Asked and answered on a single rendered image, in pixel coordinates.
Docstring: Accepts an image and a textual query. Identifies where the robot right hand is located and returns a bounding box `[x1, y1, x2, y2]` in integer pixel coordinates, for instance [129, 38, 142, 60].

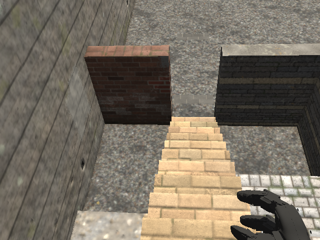
[230, 189, 312, 240]

